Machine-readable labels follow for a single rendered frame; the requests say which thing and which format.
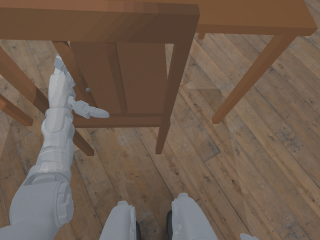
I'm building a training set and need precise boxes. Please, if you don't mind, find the right robot thigh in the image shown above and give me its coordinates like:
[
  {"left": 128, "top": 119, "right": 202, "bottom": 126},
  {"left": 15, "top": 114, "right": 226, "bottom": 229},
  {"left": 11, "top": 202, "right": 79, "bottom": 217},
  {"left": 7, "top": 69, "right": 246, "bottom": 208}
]
[{"left": 171, "top": 197, "right": 218, "bottom": 240}]

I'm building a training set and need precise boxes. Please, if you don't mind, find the robot left forearm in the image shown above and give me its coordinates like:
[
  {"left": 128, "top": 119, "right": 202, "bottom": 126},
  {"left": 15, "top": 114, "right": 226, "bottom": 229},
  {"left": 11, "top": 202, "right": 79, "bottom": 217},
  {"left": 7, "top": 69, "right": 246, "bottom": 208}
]
[{"left": 9, "top": 107, "right": 75, "bottom": 225}]

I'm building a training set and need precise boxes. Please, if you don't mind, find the left robot thigh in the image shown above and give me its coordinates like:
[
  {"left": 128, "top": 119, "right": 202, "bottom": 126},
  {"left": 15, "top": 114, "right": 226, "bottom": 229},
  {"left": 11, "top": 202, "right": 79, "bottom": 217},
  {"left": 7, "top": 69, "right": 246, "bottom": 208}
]
[{"left": 99, "top": 204, "right": 136, "bottom": 240}]

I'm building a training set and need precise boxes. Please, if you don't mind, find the robot left hand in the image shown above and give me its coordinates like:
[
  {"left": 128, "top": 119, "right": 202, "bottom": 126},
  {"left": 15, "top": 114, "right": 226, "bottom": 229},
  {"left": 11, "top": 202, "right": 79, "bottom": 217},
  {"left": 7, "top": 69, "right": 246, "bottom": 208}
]
[{"left": 48, "top": 45, "right": 110, "bottom": 119}]

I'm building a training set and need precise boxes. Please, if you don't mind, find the chair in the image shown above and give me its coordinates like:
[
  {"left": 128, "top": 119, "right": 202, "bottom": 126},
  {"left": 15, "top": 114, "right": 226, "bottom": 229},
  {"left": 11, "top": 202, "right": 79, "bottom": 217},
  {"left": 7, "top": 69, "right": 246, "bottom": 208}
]
[{"left": 0, "top": 0, "right": 200, "bottom": 156}]

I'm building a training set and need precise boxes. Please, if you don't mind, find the robot left upper arm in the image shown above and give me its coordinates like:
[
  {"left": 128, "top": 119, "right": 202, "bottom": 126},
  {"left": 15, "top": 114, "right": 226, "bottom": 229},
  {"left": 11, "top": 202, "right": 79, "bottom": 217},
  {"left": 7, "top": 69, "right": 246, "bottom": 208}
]
[{"left": 0, "top": 181, "right": 74, "bottom": 240}]

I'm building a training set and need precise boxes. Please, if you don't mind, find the table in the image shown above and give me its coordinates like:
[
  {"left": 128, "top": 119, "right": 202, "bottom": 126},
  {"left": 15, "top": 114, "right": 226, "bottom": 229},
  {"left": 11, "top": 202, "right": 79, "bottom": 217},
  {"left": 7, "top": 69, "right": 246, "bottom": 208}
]
[{"left": 0, "top": 0, "right": 318, "bottom": 126}]

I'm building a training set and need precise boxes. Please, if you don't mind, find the robot thigh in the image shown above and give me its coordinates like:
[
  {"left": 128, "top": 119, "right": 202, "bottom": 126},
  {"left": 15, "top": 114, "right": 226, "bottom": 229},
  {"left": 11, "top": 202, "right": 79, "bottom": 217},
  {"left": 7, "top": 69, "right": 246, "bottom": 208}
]
[
  {"left": 99, "top": 204, "right": 136, "bottom": 240},
  {"left": 171, "top": 197, "right": 218, "bottom": 240}
]

